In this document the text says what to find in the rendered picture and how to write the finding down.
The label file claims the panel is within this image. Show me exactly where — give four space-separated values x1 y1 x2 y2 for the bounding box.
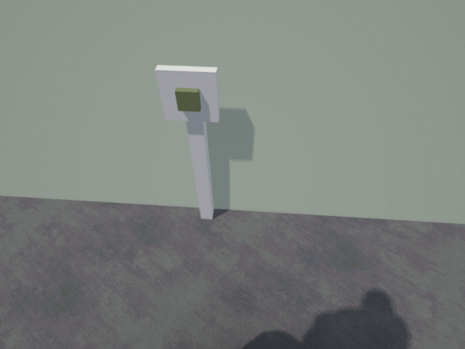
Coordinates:
155 65 219 220

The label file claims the button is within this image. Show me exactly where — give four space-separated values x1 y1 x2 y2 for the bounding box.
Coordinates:
175 88 201 112

